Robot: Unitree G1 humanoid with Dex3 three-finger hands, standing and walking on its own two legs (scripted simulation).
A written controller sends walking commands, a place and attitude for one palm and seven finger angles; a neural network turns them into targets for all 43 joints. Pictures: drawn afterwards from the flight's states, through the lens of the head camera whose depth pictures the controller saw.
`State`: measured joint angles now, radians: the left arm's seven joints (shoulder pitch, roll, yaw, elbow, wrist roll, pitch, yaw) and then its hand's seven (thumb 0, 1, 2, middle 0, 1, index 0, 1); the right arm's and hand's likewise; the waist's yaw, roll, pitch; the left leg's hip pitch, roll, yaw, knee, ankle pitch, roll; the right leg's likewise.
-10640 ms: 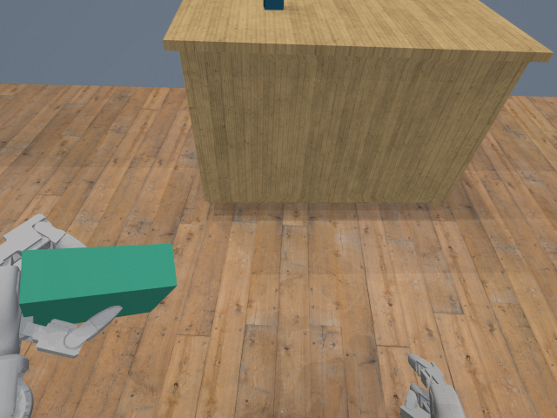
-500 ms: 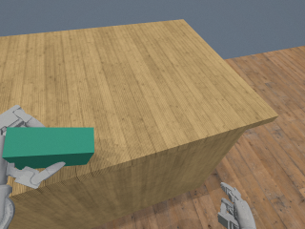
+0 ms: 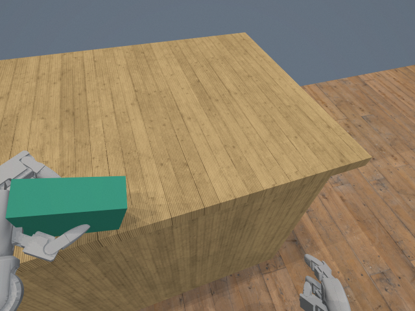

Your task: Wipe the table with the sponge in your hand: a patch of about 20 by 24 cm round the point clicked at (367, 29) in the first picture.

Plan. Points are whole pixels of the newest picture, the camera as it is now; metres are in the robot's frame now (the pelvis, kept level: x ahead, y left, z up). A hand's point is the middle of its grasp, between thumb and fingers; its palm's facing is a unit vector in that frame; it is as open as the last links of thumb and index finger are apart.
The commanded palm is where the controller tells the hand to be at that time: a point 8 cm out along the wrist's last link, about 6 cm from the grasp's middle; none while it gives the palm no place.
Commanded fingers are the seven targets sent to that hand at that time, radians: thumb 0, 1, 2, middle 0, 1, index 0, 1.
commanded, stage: look again from close up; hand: left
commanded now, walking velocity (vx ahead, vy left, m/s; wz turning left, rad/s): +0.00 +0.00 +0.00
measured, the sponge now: (92, 207) +0.23 +0.20 +0.14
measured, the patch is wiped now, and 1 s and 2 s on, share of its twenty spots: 0.00 0.00 0.00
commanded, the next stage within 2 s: turn the palm down, sponge in hand in 0.26 s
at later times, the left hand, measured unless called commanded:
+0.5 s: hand (26, 169) +0.24 +0.28 +0.20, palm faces +0.45 -0.77 -0.45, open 9.7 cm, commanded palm +0.17 +0.28 +0.19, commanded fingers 0.00 0.10 1.30 -1.20 -1.60 -1.20 -1.60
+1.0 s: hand (61, 201) +0.21 +0.22 +0.18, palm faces +0.32 -0.54 -0.78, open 9.6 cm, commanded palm +0.17 +0.25 +0.23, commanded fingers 0.00 0.10 1.30 -1.20 -1.60 -1.20 -1.60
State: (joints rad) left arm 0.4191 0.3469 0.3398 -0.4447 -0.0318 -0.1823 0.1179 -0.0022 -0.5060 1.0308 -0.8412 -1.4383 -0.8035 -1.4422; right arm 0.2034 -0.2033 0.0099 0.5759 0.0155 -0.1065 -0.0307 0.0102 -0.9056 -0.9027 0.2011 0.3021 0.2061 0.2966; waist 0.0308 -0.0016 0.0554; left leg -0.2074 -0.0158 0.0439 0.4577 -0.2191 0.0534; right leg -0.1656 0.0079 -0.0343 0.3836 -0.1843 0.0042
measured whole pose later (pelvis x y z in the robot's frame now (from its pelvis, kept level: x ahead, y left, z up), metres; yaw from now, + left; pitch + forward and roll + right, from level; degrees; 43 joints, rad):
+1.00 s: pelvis -0.03 -0.06 -0.01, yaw +1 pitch -6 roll +1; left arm 0.09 0.59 0.26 -0.23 0.22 0.22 -0.04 0.00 -0.50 1.03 -0.85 -1.44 -0.81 -1.44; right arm 0.10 -0.26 0.05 0.66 0.04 -0.07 -0.12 0.01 -0.91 -0.90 0.20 0.30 0.21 0.30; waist 0.09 0.11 0.05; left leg -0.21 0.02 -0.01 0.52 -0.22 -0.01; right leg -0.20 0.05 -0.07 0.54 -0.24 -0.07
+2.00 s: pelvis -0.02 -0.02 +0.00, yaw +0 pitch -6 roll +1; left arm -0.09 0.72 0.04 -0.46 0.69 0.48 -0.20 0.00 -0.51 1.03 -0.86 -1.43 -0.82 -1.44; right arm -0.05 -0.25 0.09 0.65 0.06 0.02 -0.08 0.01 -0.91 -0.90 0.20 0.30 0.20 0.30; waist 0.17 0.12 0.04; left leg -0.13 -0.04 0.03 0.40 -0.16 0.03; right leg -0.15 -0.01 -0.03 0.46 -0.20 -0.03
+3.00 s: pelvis -0.02 -0.05 +0.00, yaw +0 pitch -6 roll +1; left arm -0.11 0.67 0.10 -0.30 0.72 0.43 -0.15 0.00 -0.50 1.03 -0.86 -1.43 -0.82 -1.44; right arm -0.01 -0.27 0.05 0.69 0.07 -0.03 -0.07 0.01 -0.91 -0.90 0.20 0.30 0.20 0.30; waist 0.15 0.15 0.01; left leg -0.16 -0.01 0.01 0.44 -0.18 -0.01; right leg -0.18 0.03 -0.04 0.50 -0.22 -0.07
